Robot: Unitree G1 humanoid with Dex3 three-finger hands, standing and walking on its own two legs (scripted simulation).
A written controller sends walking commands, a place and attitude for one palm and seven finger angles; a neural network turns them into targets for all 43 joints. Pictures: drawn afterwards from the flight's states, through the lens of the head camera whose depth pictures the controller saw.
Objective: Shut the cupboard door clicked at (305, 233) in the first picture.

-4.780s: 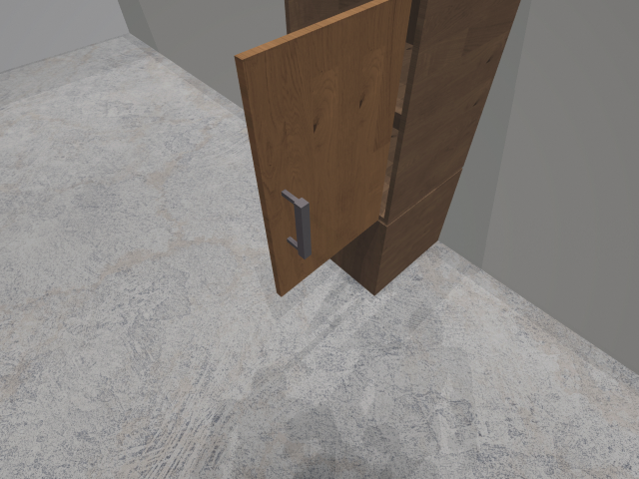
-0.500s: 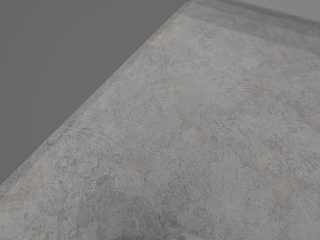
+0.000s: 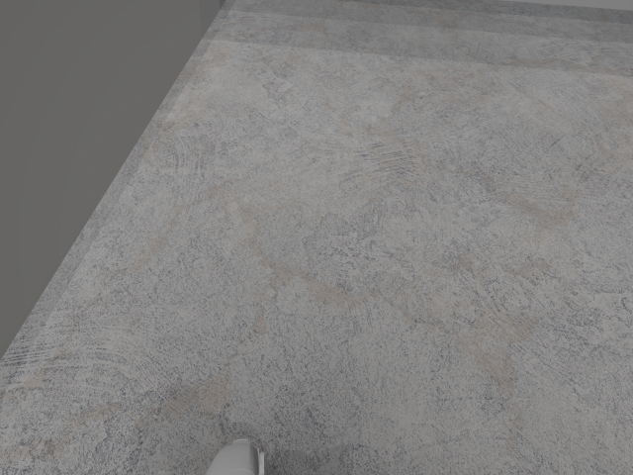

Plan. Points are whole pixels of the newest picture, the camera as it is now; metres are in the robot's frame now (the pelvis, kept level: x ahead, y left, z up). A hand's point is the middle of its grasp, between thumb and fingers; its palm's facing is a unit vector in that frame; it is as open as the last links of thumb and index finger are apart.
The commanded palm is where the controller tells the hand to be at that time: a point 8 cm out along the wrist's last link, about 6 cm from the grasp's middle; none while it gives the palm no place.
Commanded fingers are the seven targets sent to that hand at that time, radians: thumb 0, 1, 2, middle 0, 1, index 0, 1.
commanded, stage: walk around to get in front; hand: left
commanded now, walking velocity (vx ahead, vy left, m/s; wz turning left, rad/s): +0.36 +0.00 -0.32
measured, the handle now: out of the picture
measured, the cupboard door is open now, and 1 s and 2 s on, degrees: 91 91 91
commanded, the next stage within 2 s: walk to a spot facing it in 0.42 s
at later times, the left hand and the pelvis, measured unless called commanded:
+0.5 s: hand (256, 308) +0.40 +0.12 -0.16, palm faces -0.29 -0.93 -0.23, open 7.4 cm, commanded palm none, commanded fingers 0.00 0.90 0.90 -0.20 -0.30 -0.20 -0.30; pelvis +0.23 -0.04 -0.01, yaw -14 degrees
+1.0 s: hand (278, 284) +0.47 +0.09 -0.20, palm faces -0.03 -0.98 -0.21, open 7.3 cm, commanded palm none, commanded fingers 0.00 0.90 0.90 -0.20 -0.30 -0.20 -0.30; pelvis +0.38 -0.10 -0.02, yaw -3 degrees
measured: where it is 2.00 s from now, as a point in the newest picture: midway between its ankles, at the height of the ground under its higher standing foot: (385, 374)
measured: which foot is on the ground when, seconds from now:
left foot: up 0.00-0.10, down 0.12-0.52, up 0.54-0.88, down 0.90-1.00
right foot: down 0.00-0.12, up 0.14-0.48, down 0.50-0.90, up 0.92-1.00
